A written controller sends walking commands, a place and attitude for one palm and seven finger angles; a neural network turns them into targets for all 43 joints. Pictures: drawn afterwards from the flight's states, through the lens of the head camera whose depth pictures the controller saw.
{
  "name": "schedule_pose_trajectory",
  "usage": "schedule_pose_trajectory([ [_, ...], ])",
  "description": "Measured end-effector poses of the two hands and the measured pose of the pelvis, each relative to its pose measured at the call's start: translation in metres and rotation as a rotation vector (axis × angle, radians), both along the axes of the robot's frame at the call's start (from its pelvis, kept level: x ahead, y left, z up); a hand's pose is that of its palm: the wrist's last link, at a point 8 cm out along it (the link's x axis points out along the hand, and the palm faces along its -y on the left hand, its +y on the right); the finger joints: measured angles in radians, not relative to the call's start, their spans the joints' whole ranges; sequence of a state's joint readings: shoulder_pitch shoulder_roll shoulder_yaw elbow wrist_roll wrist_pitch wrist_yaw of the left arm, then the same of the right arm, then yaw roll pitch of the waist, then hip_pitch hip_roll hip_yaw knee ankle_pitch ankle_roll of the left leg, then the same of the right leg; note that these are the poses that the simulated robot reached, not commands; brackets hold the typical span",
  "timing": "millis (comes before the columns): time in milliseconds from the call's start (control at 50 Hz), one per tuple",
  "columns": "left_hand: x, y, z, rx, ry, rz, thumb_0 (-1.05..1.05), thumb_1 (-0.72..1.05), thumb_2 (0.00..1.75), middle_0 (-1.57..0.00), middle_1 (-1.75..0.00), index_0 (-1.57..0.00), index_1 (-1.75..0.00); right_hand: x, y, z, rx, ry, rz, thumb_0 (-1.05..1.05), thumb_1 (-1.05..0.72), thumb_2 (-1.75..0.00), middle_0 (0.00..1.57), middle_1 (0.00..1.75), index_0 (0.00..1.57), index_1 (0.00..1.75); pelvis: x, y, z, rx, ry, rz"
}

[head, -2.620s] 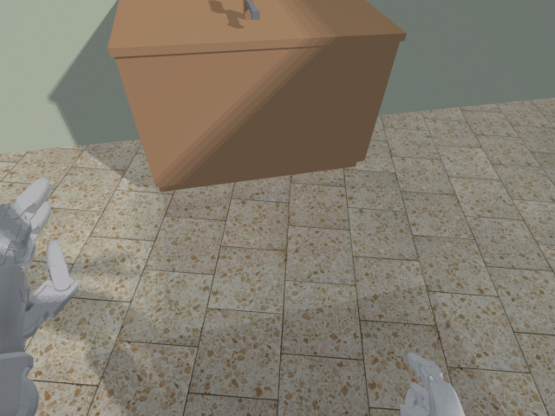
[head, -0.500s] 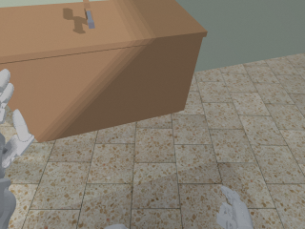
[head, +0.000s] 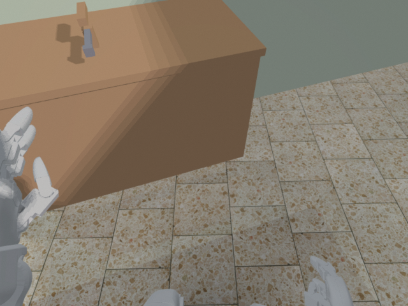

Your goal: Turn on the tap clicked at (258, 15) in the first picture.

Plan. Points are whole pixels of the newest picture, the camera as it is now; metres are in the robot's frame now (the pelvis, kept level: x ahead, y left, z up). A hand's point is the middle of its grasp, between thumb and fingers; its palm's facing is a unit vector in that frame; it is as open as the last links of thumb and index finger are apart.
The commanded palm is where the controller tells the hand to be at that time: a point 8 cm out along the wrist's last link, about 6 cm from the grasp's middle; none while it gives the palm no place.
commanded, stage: take the last steps up to it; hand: left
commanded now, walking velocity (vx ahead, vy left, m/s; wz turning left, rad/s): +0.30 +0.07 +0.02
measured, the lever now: (88, 50) +0.79 +0.41 +0.07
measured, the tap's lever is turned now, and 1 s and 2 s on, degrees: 0 0 0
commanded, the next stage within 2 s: come to a stop and stand still in 1.86 s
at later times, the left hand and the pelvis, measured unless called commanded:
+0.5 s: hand (35, 127) +0.33 +0.27 +0.21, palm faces +0.41 -0.85 -0.33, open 7.4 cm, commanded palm +0.27 +0.32 +0.19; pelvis +0.10 +0.04 +0.02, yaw +0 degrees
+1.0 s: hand (97, 96) +0.42 +0.22 +0.19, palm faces +0.34 -0.80 -0.48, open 7.4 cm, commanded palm +0.36 +0.27 +0.19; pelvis +0.20 -0.01 +0.02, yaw +0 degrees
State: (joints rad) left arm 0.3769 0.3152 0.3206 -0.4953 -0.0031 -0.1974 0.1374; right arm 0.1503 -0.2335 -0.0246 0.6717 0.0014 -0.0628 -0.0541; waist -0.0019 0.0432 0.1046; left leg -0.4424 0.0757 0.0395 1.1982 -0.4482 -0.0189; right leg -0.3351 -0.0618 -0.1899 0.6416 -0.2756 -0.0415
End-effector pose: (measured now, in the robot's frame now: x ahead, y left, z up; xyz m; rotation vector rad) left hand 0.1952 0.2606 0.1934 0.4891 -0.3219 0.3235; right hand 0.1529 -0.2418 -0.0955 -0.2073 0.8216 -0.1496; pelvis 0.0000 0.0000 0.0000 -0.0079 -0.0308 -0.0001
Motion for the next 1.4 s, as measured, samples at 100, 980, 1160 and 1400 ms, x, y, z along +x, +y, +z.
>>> schedule_pose_trajectory([
  [100,0.014,-0.002,0.022,0.095,0.003,-0.058,0.01,0.89,0.9,-0.21,-0.31,-0.22,-0.31,0.021,-0.014,0.025,-0.02,-0.038,-0.055,0.01,-0.91,-0.9,0.19,0.3,0.2,0.3,0.022,-0.002,0.011,0.003,0.021,-0.006],
  [980,0.183,-0.006,0.015,0.06,0.053,-0.012,0.01,0.89,0.9,-0.21,-0.31,-0.22,-0.31,0.185,-0.028,0.025,-0.042,0.011,-0.039,0.01,-0.91,-0.9,0.19,0.3,0.2,0.3,0.195,-0.01,0.018,0.03,0.035,0.003],
  [1160,0.206,0.029,0.018,0.048,0.004,0.061,0.01,0.89,0.9,-0.21,-0.31,-0.22,-0.31,0.226,-0.005,0.03,-0.062,-0.011,-0.021,0.01,-0.91,-0.9,0.19,0.3,0.2,0.3,0.239,0.01,0.014,0.023,0.022,0.006],
  [1400,0.262,0.043,0.017,-0.017,-0.066,0.021,0.02,0.89,0.9,-0.2,-0.31,-0.21,-0.3,0.289,0.077,0.036,0.077,-0.096,0.066,0.01,-0.91,-0.9,0.2,0.3,0.21,0.3,0.278,0.025,0.015,-0.004,0.01,0.012],
])
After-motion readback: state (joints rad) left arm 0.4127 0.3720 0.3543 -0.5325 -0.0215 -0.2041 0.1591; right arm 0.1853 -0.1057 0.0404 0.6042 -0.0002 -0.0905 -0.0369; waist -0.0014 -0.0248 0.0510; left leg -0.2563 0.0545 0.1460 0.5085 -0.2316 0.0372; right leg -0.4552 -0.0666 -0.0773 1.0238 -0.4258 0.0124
